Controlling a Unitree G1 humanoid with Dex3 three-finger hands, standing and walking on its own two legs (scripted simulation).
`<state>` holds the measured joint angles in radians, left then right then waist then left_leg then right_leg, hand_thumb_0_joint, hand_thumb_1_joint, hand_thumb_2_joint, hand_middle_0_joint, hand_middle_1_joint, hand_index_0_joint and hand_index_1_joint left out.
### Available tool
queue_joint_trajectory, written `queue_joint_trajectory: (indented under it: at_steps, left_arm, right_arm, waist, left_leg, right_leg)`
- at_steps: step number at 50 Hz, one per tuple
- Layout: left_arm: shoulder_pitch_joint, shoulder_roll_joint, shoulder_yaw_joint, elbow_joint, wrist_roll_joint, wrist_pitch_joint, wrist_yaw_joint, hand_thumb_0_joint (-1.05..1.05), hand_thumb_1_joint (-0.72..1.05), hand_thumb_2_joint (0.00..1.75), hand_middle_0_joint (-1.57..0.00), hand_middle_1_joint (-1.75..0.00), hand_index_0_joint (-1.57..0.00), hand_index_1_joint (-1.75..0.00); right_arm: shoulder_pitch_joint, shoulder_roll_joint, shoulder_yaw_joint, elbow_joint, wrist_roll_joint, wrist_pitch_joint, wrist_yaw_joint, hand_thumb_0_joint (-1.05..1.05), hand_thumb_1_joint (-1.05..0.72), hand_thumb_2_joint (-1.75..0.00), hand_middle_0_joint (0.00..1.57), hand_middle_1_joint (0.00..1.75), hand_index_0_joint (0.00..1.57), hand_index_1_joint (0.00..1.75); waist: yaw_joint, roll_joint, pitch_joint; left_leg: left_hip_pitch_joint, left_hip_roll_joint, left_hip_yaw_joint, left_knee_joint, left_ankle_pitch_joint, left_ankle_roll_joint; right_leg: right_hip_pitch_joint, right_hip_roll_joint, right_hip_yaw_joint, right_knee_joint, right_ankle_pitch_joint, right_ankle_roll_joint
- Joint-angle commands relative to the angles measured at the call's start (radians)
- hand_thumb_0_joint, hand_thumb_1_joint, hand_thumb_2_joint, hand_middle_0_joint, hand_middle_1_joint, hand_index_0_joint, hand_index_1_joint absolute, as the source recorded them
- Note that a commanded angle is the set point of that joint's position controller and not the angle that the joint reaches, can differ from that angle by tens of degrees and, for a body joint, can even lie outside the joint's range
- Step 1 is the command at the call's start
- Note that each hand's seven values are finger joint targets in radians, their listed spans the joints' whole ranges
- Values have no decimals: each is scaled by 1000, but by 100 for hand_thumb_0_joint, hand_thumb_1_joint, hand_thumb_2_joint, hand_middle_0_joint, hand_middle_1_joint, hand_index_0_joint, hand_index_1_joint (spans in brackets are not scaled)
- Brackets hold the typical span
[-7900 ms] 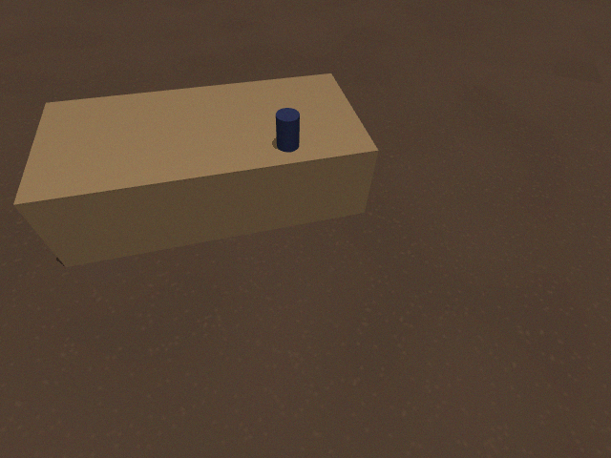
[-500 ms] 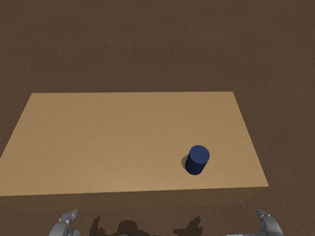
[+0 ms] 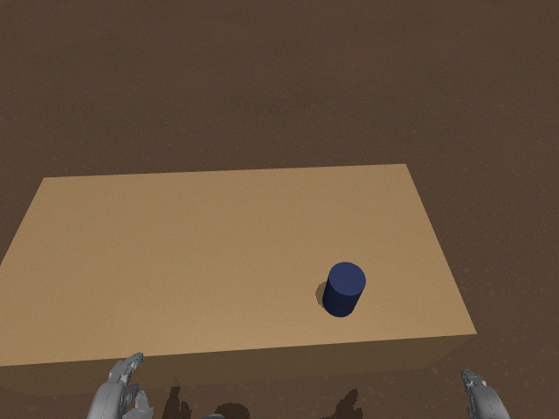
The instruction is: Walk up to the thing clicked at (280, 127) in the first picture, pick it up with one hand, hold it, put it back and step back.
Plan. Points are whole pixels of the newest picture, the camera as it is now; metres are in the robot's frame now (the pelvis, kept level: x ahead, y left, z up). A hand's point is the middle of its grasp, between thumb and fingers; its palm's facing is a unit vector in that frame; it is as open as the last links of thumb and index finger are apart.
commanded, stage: go down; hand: right
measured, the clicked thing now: (342, 290) +0.45 -0.14 -0.32
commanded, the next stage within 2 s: none
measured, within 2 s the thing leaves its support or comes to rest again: neither
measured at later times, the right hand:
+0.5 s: hand (467, 374) +0.21 -0.27 -0.08, palm faces +0.16 +0.94 -0.29, open 17.4 cm
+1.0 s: hand (484, 316) +0.29 -0.31 -0.05, palm faces +0.12 +0.98 -0.16, open 17.5 cm
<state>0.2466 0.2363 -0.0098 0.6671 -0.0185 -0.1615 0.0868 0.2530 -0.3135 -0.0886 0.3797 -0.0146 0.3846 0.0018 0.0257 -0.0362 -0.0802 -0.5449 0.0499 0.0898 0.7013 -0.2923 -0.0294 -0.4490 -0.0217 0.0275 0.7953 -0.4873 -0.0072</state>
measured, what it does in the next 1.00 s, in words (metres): stands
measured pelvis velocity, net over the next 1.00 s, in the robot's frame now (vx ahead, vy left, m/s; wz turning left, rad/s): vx -0.03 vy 0.01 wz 0.00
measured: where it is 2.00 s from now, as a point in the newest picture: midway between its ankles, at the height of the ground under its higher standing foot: outside the picture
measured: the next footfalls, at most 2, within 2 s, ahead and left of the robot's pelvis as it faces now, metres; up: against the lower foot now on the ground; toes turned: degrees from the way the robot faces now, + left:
none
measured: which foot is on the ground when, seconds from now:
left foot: down 0.00-1.00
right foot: down 0.00-1.00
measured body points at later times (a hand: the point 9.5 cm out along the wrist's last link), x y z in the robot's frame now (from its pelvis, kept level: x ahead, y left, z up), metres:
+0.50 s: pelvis -0.03 +0.02 -0.02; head +0.02 +0.00 +0.43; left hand +0.13 +0.28 -0.10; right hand +0.20 -0.32 -0.06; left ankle +0.03 +0.15 -0.71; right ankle -0.05 -0.11 -0.71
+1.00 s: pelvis -0.03 +0.01 -0.03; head +0.06 +0.00 +0.41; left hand +0.04 +0.29 -0.13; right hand +0.28 -0.36 -0.04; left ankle +0.03 +0.15 -0.71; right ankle -0.05 -0.11 -0.71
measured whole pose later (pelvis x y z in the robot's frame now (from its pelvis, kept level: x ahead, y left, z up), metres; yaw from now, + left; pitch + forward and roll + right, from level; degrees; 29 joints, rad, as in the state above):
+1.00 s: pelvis -0.03 +0.01 -0.03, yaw +0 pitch +15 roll +2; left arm 0.32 0.29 -0.02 0.72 0.00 -0.18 0.12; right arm -0.33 -0.59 -0.47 0.93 0.06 -0.07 0.41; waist 0.05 0.01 -0.07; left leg -0.82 0.06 0.09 0.88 -0.31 -0.01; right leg -0.72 -0.02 0.03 0.98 -0.51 0.01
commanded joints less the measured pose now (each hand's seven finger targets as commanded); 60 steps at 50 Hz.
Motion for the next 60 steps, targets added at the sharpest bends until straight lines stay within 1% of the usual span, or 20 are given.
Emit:
queue_joint_trajectory:
  at_steps: [1, 4, 5, 9, 11, 16, 17, 19, 20, 22, 23, 25, 29, 33, 35, 40, 48, 51, 57, 60]
  left_arm:
    - [-30, 157, 56, -146, -1, -58, 6, 0, 90, 88, -19, -29, -19, -29]
    - [-21, 153, 53, -169, -3, -66, 10, 0, 89, 90, -19, -29, -19, -30]
    - [-20, 149, 49, -161, -1, -67, 12, 0, 90, 90, -19, -29, -18, -29]
    - [-28, 146, 47, -179, -3, -83, 32, 0, 89, 90, -19, -29, -19, -30]
    - [-28, 147, 46, -176, -2, -93, 42, 0, 90, 90, -19, -29, -18, -30]
    - [-16, 160, 44, -156, 1, -118, 74, 0, 90, 89, -19, -29, -19, -30]
    - [-24, 164, 43, -149, 0, -129, 81, 0, 90, 89, -19, -29, -19, -30]
    - [-13, 170, 43, -129, 0, -139, 92, 0, 89, 89, -20, -29, -19, -30]
    - [-11, 165, 38, -119, 0, -141, 96, 0, 90, 89, -19, -29, -19, -30]
    - [-5, 191, 49, -100, -1, -144, 103, 0, 90, 89, -19, -29, -19, -29]
    - [-13, 191, 41, -94, -1, -147, 102, 0, 90, 89, -20, -30, -20, -29]
    - [-11, 198, 43, -87, -3, -146, 99, 0, 91, 88, -20, -29, -20, -29]
    - [15, 201, 41, -78, -2, -132, 90, 0, 90, 89, -19, -29, -19, -29]
    - [57, 213, 50, -66, 2, -115, 72, 0, 89, 90, -19, -29, -18, -29]
    - [70, 213, 53, -74, 3, -104, 66, 0, 89, 90, -19, -29, -18, -29]
    - [111, 224, 62, -70, 7, -78, 53, 0, 88, 91, -19, -29, -18, -29]
    - [148, 248, 69, -32, 14, -53, 52, 0, 90, 90, -19, -30, -19, -30]
    - [155, 248, 65, -27, 16, -49, 48, 0, 90, 90, -19, -30, -19, -30]
    - [165, 247, 50, -26, 17, -41, 41, 0, 92, 89, -19, -30, -20, -30]
    - [177, 263, 52, -14, 20, -37, 37, 0, 91, 90, -19, -30, -20, -30]
  right_arm:
    - [26, -176, -82, -185, -8, 15, -1, 0, 61, -1, 5, 5, 5, 5]
    - [26, -213, -119, -265, -7, 18, -3, 0, 60, -2, 4, 5, 4, 5]
    - [45, -195, -107, -234, -5, 23, 0, 0, 61, -2, 5, 5, 4, 5]
    - [28, -228, -154, -292, 4, 14, 7, 0, 58, -4, 4, 5, 4, 5]
    - [58, -200, -138, -277, 15, 14, 22, 0, 56, -3, 5, 5, 4, 5]
    - [-204, -325, -233, -329, 31, -45, 43, 0, 55, -3, 5, 5, 5, 5]
    - [-211, -287, -206, -245, 35, -51, 54, 0, 53, -3, 5, 5, 5, 5]
    - [-362, -374, -263, -293, 52, -96, 72, 0, 51, -2, 6, 4, 6, 4]
    - [-379, -373, -264, -279, 63, -112, 88, 0, 52, -2, 6, 4, 5, 4]
    - [-401, -411, -290, -180, 73, -125, 119, 0, 53, -1, 7, 4, 6, 4]
    - [-398, -383, -277, -66, 77, -127, 141, 0, 54, -1, 7, 4, 6, 4]
    - [-480, -462, -326, 18, 70, -150, 175, 0, 50, -1, 8, 4, 6, 4]
    - [-490, -466, -346, 160, 86, -181, 256, 0, 50, -1, 8, 4, 6, 4]
    - [-551, -544, -399, 257, 93, -260, 324, 0, 49, -2, 7, 4, 6, 4]
    - [-633, -554, -403, 247, 98, -314, 348, 0, 51, -2, 7, 4, 6, 4]
    - [-667, -578, -431, 328, 97, -419, 390, 0, 54, -3, 6, 4, 5, 4]
    - [-864, -692, -478, 350, 92, -537, 403, 0, 58, -3, 6, 5, 5, 5]
    - [-901, -675, -462, 427, 84, -556, 411, 0, 55, -3, 6, 4, 5, 4]
    - [-952, -672, -440, 539, 92, -568, 447, 0, 50, -1, 8, 4, 6, 4]
    - [-943, -709, -461, 586, 94, -578, 459, 0, 49, -3, 7, 4, 6, 4]
  waist:
    - [-11, -54, -137]
    - [-15, -51, -198]
    - [-2, -43, -188]
    - [3, -13, -186]
    - [12, -1, -159]
    - [36, -25, -145]
    - [49, -23, -120]
    - [49, -48, -168]
    - [43, -62, -173]
    - [46, -63, -180]
    - [50, -56, -155]
    - [37, -67, -167]
    - [4, -70, -200]
    - [-14, -43, -253]
    - [-6, -40, -289]
    - [5, -34, -333]
    - [19, -87, -318]
    - [33, -77, -297]
    - [42, -82, -310]
    - [29, -91, -320]
  left_leg:
    - [170, -43, 4, -6, 194, 49]
    - [183, -42, 2, 22, 251, 53]
    - [175, -38, -3, 22, 252, 52]
    - [136, -34, -5, 26, 188, 43]
    - [105, -36, -2, 27, 145, 40]
    - [50, -26, -17, 31, 62, 33]
    - [20, -26, -22, 29, 15, 31]
    - [22, -22, -27, 32, 11, 33]
    - [31, -20, -31, 33, 24, 34]
    - [38, -17, -33, 33, 27, 33]
    - [29, -15, -33, 29, 5, 33]
    - [39, -11, -36, 24, -17, 33]
    - [67, -15, -26, 42, 47, 44]
    - [105, -15, -28, 76, 154, 50]
    - [106, -16, -32, 94, 184, 54]
    - [99, -14, -43, 119, 249, 63]
    - [7, -21, -42, 114, 148, 67]
    - [-8, -20, -49, 103, 100, 67]
    - [-29, -25, -42, 99, 114, 64]
    - [-47, -27, -38, 116, 138, 66]
  right_leg:
    - [-58, -15, 46, -107, 505, 45]
    - [-56, 7, 19, -61, 526, 35]
    - [-76, 8, 19, -53, 505, 32]
    - [-109, 22, 8, -37, 345, 10]
    - [-136, 19, 16, -34, 304, 7]
    - [-161, 17, 19, -19, 189, -4]
    - [-181, 18, 21, -21, 132, -6]
    - [-159, 17, 22, -22, 127, -8]
    - [-145, 18, 20, -20, 141, -6]
    - [-156, 18, 21, -17, 140, -7]
    - [-188, 17, 22, -19, 113, -7]
    - [-218, 19, 22, -19, 91, -10]
    - [-211, 17, 23, -23, 179, -3]
    - [-233, 16, 20, 3, 285, -3]
    - [-227, 13, 20, 9, 318, -3]
    - [-221, 17, 14, 33, 368, -5]
    - [-204, 13, 25, 20, 317, 2]
    - [-221, 13, 20, 14, 241, -3]
    - [-217, 13, 22, 19, 266, 2]
    - [-218, 9, 29, 32, 319, 9]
